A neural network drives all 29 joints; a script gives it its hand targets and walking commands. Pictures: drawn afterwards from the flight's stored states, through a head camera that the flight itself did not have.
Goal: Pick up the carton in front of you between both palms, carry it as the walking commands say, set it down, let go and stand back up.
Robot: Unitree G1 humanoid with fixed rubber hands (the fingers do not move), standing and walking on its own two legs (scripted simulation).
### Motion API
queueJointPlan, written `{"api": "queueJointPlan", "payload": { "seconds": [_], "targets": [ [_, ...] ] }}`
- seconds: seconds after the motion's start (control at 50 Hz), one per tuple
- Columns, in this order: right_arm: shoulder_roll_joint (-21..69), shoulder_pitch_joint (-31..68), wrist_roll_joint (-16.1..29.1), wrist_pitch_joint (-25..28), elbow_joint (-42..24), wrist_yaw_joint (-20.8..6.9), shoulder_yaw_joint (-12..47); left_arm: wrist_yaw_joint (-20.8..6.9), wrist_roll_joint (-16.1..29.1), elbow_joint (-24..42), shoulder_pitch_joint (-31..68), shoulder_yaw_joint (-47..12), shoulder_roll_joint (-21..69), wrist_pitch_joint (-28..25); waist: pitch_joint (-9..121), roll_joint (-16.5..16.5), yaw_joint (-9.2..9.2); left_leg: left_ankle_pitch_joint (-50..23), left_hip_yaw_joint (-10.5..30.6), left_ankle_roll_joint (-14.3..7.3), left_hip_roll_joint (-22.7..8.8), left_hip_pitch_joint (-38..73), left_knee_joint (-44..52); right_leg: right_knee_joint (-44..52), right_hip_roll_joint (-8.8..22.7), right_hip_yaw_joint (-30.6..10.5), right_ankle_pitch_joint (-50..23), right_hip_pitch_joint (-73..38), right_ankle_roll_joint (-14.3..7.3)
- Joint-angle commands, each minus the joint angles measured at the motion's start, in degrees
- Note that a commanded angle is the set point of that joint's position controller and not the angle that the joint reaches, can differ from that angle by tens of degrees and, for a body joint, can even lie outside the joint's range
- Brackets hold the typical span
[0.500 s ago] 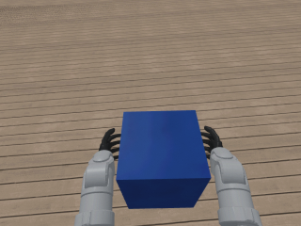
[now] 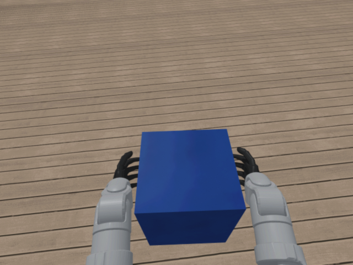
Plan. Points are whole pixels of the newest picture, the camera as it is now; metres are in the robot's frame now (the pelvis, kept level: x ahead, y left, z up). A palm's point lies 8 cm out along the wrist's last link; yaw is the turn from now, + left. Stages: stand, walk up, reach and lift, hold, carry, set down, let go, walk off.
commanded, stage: hold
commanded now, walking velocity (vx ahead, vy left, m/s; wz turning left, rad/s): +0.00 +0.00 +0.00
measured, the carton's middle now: (186, 190) +0.30 +0.01 -0.04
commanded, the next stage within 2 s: set down in 0.56 s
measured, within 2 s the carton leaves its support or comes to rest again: neither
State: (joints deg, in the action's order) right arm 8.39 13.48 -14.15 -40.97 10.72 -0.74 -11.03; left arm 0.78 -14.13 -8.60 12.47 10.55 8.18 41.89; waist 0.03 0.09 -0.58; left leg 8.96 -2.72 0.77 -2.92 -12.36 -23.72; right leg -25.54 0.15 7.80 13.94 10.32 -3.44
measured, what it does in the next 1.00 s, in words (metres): shifts its weight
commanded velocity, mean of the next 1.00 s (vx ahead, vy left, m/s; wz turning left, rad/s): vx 0.00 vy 0.00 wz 0.00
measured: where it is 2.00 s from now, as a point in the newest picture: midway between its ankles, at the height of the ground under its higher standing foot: outside the picture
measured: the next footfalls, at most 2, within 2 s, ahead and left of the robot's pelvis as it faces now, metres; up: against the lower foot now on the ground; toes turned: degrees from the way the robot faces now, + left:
none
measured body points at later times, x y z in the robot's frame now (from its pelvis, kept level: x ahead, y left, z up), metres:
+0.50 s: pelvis -0.01 +0.05 +0.00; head -0.05 +0.06 +0.45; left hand +0.31 +0.17 +0.04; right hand +0.27 -0.13 +0.04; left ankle +0.03 +0.15 -0.74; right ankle +0.00 -0.08 -0.74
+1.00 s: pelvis -0.03 +0.06 -0.02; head +0.07 +0.05 +0.42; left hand +0.35 +0.19 -0.04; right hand +0.33 -0.12 -0.05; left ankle +0.03 +0.15 -0.74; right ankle +0.00 -0.07 -0.74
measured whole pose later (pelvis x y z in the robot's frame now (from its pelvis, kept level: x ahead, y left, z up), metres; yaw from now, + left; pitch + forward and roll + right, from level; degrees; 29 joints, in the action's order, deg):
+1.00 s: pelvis -0.03 +0.06 -0.02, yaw -6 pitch +3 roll +0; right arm 10.7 35.4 -25.1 -22.7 33.7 -3.8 -31.3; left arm -3.3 -25.2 -30.3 34.1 30.9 10.9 24.2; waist -9.9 -0.3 -1.8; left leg 14.3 -1.6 -1.8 0.7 -25.7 -37.2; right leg -36.9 -0.4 -1.5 14.8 24.9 0.4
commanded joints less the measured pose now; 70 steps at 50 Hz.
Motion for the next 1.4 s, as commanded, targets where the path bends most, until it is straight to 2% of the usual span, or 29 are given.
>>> {"api": "queueJointPlan", "payload": {
  "seconds": [0.0,0.04,0.08,0.14,0.16,0.18,0.24,0.26,0.32,0.34,0.42,0.62,0.8,0.9,1.0,1.04,1.06,1.08,1.14,1.16,1.18,1.24,1.26,1.28,1.3,1.32,1.34,1.36,1.38],
  "targets": [
    [48.0,22.6,10.0,2.9,-0.9,-10.7,27.9,-13.0,13.6,3.5,25.7,-30.5,51.6,-3.0,16.4,1.5,1.88,-11.3,7.0,-1.5,8.4,5.5,2.4,4.4,-2.2,-14.8,-28.5,-16.7,3.3],
    [50.3,25.2,10.8,2.4,0.4,-11.0,27.3,-13.1,13.0,3.3,28.6,-29.2,51.0,-2.9,14.7,1.6,2.15,-5.0,6.0,-0.9,9.0,4.2,3.0,5.6,-1.9,-15.0,-20.9,-16.3,3.3],
    [50.9,28.2,12.7,2.1,-0.7,-11.6,29.1,-13.0,11.5,-0.5,25.2,-27.5,52.5,-2.3,13.2,1.5,-0.95,-3.6,6.0,-1.7,8.9,4.3,3.1,6.3,-1.6,-14.6,-15.7,-15.5,3.7],
    [50.7,29.3,11.8,1.5,1.5,-12.7,27.3,-12.9,10.1,-2.8,27.5,-24.7,52.1,-2.3,10.3,2.6,0.08,-2.0,6.1,-2.0,8.7,5.6,3.8,6.6,-2.0,-14.2,-14.2,-11.4,4.2],
    [51.5,29.9,12.3,1.4,1.3,-12.7,28.5,-13.1,10.0,-3.9,26.7,-24.7,53.1,-2.3,11.3,1.5,-1.26,-1.1,6.5,-2.2,8.5,5.4,4.1,6.5,-1.9,-14.3,-12.9,-13.3,4.0],
    [50.7,30.0,11.0,1.3,2.2,-12.9,26.7,-13.1,9.7,-4.2,28.1,-24.7,53.6,-2.2,10.6,2.7,-0.05,-1.1,6.5,-2.5,8.2,6.8,4.3,6.2,-2.2,-14.0,-12.5,-10.9,3.9],
    [51.5,32.7,11.5,1.4,2.8,-13.6,26.8,-13.7,8.7,-5.8,28.4,-23.3,54.5,-1.9,10.0,0.6,-1.57,-0.2,6.7,-2.3,8.0,7.5,4.8,6.8,-2.9,-13.1,-8.1,-10.2,3.6],
    [53.0,32.5,12.1,1.6,3.0,-13.8,26.9,-13.7,9.5,-6.5,30.8,-24.5,55.5,-2.2,10.0,0.3,0.00,0.6,6.6,-2.3,7.7,9.0,4.5,6.7,-3.0,-13.3,-6.6,-8.4,3.6],
    [53.0,33.1,11.5,1.3,4.1,-13.9,26.5,-14.3,10.8,-7.6,31.5,-24.9,56.6,-2.0,9.6,0.2,0.64,2.0,7.1,-2.2,7.0,11.5,4.8,7.1,-3.5,-12.5,-3.2,-6.3,2.8],
    [52.9,33.0,11.4,1.5,4.7,-14.2,25.6,-14.4,10.2,-6.7,31.4,-25.1,56.1,-2.0,8.3,-0.2,-0.58,1.1,6.9,-2.1,6.9,10.4,4.6,6.7,-3.5,-12.7,-3.9,-5.9,2.8],
    [53.3,34.4,10.5,1.7,5.8,-14.4,24.6,-14.9,11.1,-7.6,33.9,-25.4,57.1,-1.9,7.1,-1.0,1.76,3.0,7.9,-1.4,6.1,10.9,4.9,6.2,-4.1,-12.1,-2.1,-4.7,1.6],
    [52.9,35.7,10.2,3.2,6.8,-14.6,23.2,-14.1,9.8,-8.3,35.9,-24.9,55.7,-2.8,8.9,-3.4,0.79,2.4,7.9,-0.5,5.5,10.8,5.3,5.1,-4.7,-12.0,-1.9,-6.1,1.1],
    [46.1,49.0,0.3,10.0,22.3,-12.6,6.1,-12.1,0.1,-23.3,46.9,-5.4,48.1,-9.4,5.0,-0.4,-0.91,7.5,7.9,-1.8,5.3,5.8,-0.6,0.7,-4.9,-11.6,5.5,4.5,1.0],
    [38.6,44.3,-5.4,16.2,25.6,-9.5,-3.5,-10.6,-5.7,-25.9,44.2,3.9,38.4,-15.6,4.9,-1.1,-0.61,3.3,5.1,-2.0,7.6,-2.2,-5.8,-3.6,-6.0,-11.2,2.5,10.9,1.4],
    [37.4,44.1,-5.7,24.8,27.6,-8.8,-1.7,-10.9,-5.5,-25.2,45.0,1.0,36.6,-24.6,12.7,-0.2,-1.18,-2.2,4.8,-1.1,8.8,-10.5,-14.3,-12.1,-8.0,-9.9,-1.9,18.9,2.1],
    [41.3,45.5,-3.3,28.5,27.1,-9.1,3.4,-11.5,-3.7,-25.1,45.6,-3.5,39.9,-28.1,19.7,1.4,-0.83,-7.7,5.7,-0.8,8.9,-11.4,-18.0,-15.7,-8.0,-10.1,-6.6,22.4,2.6],
    [41.6,45.8,-1.8,30.2,26.3,-8.9,5.7,-12.3,-2.5,-24.2,47.6,-6.0,41.0,-29.6,24.8,-0.5,-0.92,-9.8,4.8,-0.5,9.5,-14.1,-20.4,-17.6,-8.1,-11.0,-10.3,22.5,2.8],
    [44.5,48.9,-0.2,31.8,24.1,-8.5,8.5,-12.8,-2.2,-25.1,47.4,-7.8,42.2,-30.7,31.1,1.2,-2.46,-12.5,4.8,-1.1,9.8,-14.0,-23.2,-19.7,-8.0,-11.5,-11.5,23.6,3.9],
    [46.9,52.4,5.2,35.0,21.2,-7.3,19.0,-12.6,3.9,-21.7,50.7,-17.7,46.0,-34.0,51.5,0.5,-2.94,-27.0,5.5,0.1,10.0,-16.1,-30.1,-27.1,-8.3,-11.7,-26.1,22.3,4.5],
    [47.2,54.2,6.2,35.7,19.2,-6.7,20.5,-12.6,5.1,-20.5,51.5,-20.0,47.0,-34.2,57.0,0.8,-1.56,-27.7,5.2,0.2,10.9,-16.4,-32.8,-28.6,-8.4,-11.7,-27.4,24.1,4.6],
    [49.5,52.9,7.1,35.2,20.1,-6.5,23.1,-12.6,6.0,-21.8,50.8,-20.6,47.9,-34.2,58.9,1.5,-3.07,-29.0,5.2,0.3,10.5,-17.0,-33.4,-28.7,-8.8,-11.9,-27.3,25.9,5.2],
    [51.1,53.7,8.5,33.6,17.2,-5.9,25.1,-13.8,7.2,-20.3,52.0,-22.8,46.0,-32.9,61.4,3.2,-3.02,-22.5,3.4,0.7,11.1,-27.5,-35.9,-32.6,-9.2,-11.1,-27.0,27.7,6.1],
    [50.8,54.3,8.5,32.8,18.5,-6.2,24.8,-14.1,6.8,-20.5,50.9,-21.0,46.2,-32.1,59.6,2.4,-4.87,-19.4,3.1,0.9,11.3,-32.2,-35.7,-33.2,-9.1,-11.5,-24.8,28.1,5.8],
    [51.5,53.4,7.5,31.7,19.5,-6.4,23.9,-14.4,6.5,-20.8,52.7,-21.2,45.2,-31.2,57.7,2.5,-4.02,-16.2,2.6,0.5,11.4,-32.6,-36.2,-33.4,-9.3,-10.9,-20.6,32.9,6.1],
    [50.5,53.9,7.4,31.1,20.5,-6.8,22.7,-14.8,5.4,-22.0,52.2,-19.1,45.7,-30.4,54.6,0.6,-6.21,-13.7,1.8,0.7,11.6,-36.0,-36.6,-33.3,-9.1,-11.2,-17.2,35.9,5.7],
    [50.6,56.6,6.8,30.0,22.3,-7.1,21.0,-14.9,5.8,-19.7,56.3,-19.4,44.4,-30.0,54.9,1.5,-3.95,-9.5,2.4,0.6,11.2,-36.0,-37.5,-34.9,-9.6,-10.3,-12.1,37.9,5.3],
    [49.3,55.8,5.1,29.6,22.0,-7.4,20.1,-15.1,5.2,-22.2,56.1,-18.0,45.8,-28.8,53.8,-0.4,-3.99,-7.2,1.8,0.6,11.5,-38.3,-38.0,-35.4,-9.4,-9.9,-10.3,40.6,5.4],
    [49.1,57.4,4.9,29.1,22.1,-7.7,18.9,-15.4,4.7,-23.0,55.9,-16.4,46.2,-28.2,52.4,1.7,-4.28,-6.1,1.9,0.4,11.4,-39.4,-38.6,-35.6,-9.7,-9.3,-7.5,43.6,5.5],
    [48.0,58.1,3.0,28.4,24.6,-8.2,15.8,-15.6,3.9,-25.5,56.7,-13.9,47.1,-27.1,50.6,1.8,-1.41,-3.2,3.2,0.2,11.1,-39.6,-38.9,-36.2,-9.9,-8.4,-4.2,47.3,5.4]
  ]
}}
